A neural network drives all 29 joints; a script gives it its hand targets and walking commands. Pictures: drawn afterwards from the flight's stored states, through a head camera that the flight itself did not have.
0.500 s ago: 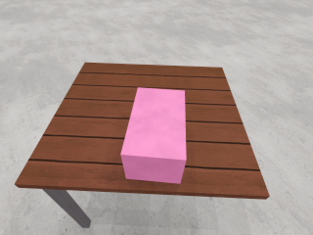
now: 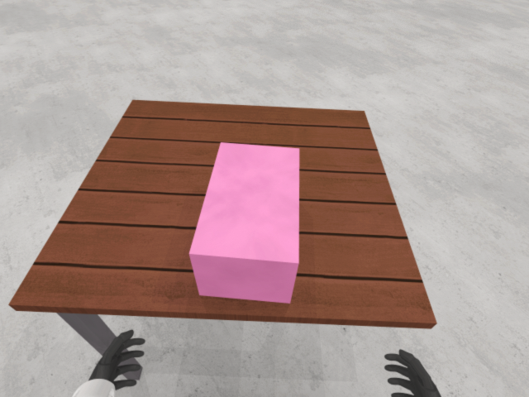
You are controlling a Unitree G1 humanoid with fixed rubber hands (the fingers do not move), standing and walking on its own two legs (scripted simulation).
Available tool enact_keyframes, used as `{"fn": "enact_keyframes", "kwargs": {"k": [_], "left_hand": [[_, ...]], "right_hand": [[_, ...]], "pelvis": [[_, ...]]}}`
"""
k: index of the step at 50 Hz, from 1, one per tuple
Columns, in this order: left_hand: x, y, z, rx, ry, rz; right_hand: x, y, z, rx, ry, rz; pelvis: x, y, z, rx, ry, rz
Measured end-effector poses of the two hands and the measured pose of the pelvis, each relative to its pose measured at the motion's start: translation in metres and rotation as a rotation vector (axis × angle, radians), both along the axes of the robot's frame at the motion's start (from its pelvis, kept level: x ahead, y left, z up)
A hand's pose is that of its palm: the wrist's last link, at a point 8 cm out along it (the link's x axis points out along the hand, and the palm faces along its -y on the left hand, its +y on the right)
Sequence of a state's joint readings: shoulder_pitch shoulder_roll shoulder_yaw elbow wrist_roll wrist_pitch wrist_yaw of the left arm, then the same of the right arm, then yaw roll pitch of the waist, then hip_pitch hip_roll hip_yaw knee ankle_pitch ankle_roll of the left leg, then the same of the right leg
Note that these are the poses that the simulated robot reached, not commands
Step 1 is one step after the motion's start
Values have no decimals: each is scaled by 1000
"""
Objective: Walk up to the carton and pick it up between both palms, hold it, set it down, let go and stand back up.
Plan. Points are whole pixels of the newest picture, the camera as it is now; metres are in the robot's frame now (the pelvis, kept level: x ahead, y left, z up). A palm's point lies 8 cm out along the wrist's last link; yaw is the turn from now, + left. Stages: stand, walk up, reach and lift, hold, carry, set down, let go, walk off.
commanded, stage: reach and lift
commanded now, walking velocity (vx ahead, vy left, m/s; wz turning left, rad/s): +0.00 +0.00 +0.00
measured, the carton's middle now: (252, 216) +0.48 +0.04 -0.04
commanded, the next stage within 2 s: none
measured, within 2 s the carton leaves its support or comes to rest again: neither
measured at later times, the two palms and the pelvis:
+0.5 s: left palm (90, 384) +0.16 +0.26 -0.05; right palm out of the picture +0.16 -0.19 -0.05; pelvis +0.01 +0.01 +0.01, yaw -2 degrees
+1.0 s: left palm (104, 362) +0.19 +0.24 -0.02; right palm (390, 368) +0.19 -0.17 -0.02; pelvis +0.02 +0.01 +0.01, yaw -2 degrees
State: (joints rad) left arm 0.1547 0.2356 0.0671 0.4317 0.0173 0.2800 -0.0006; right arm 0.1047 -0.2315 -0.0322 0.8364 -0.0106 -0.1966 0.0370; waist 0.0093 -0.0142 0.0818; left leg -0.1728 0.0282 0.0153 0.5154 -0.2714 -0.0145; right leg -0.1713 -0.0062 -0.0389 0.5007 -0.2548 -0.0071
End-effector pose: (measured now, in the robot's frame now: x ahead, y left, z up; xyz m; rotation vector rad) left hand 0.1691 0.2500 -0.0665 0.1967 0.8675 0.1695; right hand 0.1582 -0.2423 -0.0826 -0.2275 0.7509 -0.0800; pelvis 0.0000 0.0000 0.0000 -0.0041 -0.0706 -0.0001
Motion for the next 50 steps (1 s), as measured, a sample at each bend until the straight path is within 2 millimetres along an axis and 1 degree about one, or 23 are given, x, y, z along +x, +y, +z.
{"fn": "enact_keyframes", "kwargs": {"k": [3,6,9,13,16,19,25,30,40,50], "left_hand": [[-4,-5,-2,-22,7,7],[-12,-3,-7,-26,30,25],[-19,3,-7,-19,27,44],[-23,8,0,-8,-18,36],[-20,10,7,-13,-61,20],[-16,11,12,-20,-100,2],[-6,11,20,-37,-176,-15],[0,6,23,-57,-233,-20],[6,-7,32,-96,-340,-24],[16,-12,49,-113,-453,-46]], "right_hand": [[-4,-3,10,-20,-27,-15],[-8,2,13,-20,-31,-23],[-11,15,15,6,-32,-21],[-13,35,16,55,-47,-29],[-12,46,19,77,-72,-39],[-10,51,22,86,-101,-47],[-2,51,31,83,-157,-56],[7,51,40,88,-203,-58],[22,64,53,136,-289,-64],[32,73,66,173,-385,-77]], "pelvis": [[3,-6,3,6,-18,-2],[2,-10,5,11,-35,-8],[-1,-12,6,12,-41,-11],[-2,-11,8,12,-36,-12],[-1,-7,9,10,-29,-16],[2,-2,10,8,-24,-21],[8,7,11,6,-18,-29],[13,12,12,4,-15,-33],[22,13,12,-2,-14,-33],[25,11,12,-5,-13,-28]]}}
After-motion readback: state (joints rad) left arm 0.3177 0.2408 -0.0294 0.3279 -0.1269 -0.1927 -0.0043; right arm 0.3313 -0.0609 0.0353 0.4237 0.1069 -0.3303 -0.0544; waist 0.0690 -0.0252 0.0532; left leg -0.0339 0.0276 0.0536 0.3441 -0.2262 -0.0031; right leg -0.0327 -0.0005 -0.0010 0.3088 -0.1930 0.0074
